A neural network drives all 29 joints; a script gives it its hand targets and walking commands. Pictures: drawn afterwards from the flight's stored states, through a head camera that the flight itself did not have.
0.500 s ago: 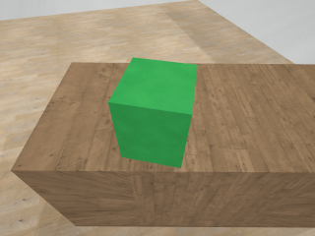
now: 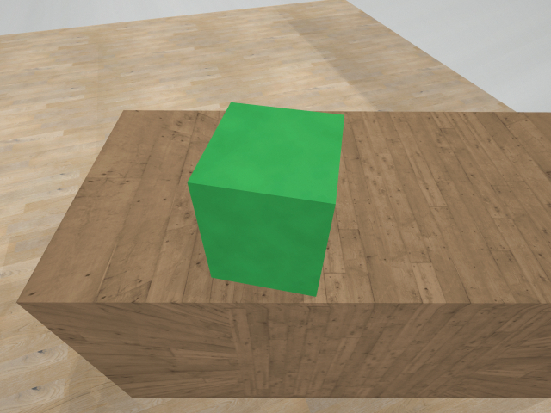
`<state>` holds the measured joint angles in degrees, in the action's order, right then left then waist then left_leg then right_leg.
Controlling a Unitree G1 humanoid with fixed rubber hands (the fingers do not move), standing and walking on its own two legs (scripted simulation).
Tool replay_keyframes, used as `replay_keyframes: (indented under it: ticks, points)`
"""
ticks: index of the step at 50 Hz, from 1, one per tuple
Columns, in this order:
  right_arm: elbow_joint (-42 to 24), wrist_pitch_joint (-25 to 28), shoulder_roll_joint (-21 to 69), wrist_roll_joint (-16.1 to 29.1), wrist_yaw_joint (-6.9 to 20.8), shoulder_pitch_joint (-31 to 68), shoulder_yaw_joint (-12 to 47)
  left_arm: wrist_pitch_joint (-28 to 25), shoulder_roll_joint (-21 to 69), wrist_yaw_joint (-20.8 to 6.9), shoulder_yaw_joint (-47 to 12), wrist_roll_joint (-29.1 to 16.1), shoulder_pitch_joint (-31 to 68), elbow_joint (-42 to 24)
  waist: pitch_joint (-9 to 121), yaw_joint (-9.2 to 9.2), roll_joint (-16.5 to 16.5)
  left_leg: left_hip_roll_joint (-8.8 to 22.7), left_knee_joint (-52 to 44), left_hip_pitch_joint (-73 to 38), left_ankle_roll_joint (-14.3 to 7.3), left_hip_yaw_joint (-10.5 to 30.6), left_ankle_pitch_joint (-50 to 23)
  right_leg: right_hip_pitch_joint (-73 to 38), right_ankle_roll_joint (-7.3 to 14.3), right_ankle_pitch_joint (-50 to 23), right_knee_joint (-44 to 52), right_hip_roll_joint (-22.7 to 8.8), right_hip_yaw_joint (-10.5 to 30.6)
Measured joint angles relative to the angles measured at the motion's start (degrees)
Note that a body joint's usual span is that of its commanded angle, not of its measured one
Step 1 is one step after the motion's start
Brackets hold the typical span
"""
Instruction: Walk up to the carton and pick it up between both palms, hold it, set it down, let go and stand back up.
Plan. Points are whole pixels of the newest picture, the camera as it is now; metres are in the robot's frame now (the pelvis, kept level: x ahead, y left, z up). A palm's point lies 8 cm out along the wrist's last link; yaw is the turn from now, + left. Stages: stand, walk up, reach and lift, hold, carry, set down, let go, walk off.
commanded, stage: stand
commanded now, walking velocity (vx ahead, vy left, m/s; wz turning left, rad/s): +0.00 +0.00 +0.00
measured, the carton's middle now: (274, 200) +0.46 +0.01 +0.03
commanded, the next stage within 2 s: none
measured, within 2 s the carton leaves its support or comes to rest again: neither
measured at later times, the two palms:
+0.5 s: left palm out of the picture +0.01 +0.25 -0.13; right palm out of the picture +0.01 -0.24 -0.13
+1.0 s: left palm out of the picture +0.01 +0.24 -0.13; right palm out of the picture +0.00 -0.24 -0.13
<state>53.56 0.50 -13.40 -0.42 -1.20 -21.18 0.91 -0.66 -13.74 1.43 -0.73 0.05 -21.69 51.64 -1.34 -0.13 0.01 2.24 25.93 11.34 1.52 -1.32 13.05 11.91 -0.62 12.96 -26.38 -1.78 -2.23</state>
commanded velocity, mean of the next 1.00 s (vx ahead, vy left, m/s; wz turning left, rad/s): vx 0.00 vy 0.00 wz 0.00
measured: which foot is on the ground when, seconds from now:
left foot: down 0.00-1.00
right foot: down 0.00-1.00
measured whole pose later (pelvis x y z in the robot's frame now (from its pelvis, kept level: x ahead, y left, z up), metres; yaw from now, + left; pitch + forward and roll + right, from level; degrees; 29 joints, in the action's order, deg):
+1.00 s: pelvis +0.01 +0.00 +0.00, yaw +0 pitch -2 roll +0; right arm 56.9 0.4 -11.8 -0.2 -1.9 -20.3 1.1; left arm -0.6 -12.2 2.0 -0.9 0.0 -20.1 55.7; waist -2.2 -0.2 0.2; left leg 2.2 24.5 9.9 1.5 -1.7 13.0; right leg 10.7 -0.8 12.9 -25.2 -1.8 -1.8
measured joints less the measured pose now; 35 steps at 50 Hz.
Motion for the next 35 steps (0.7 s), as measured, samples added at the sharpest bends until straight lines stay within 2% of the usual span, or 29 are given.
replay_keyframes:
  ticks: [35]
  points:
    - [1.8,-0.1,0.9,0.2,-0.4,0.8,0.1,-0.1,0.9,0.4,-0.3,-0.1,0.6,3.0,-0.1,0.15,0.0,0.0,-0.9,-1.1,-0.1,-0.4,0.5,-1.0,-0.2,0.4,0.9,0.0,0.4]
